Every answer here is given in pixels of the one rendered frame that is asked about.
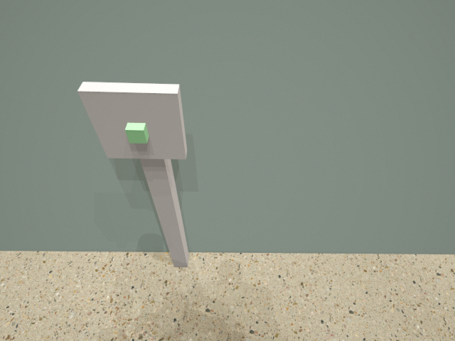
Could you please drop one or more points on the button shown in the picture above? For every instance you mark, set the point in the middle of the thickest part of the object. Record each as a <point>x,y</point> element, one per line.
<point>137,133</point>

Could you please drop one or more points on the panel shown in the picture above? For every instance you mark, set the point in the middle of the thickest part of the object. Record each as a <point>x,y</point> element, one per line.
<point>110,106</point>

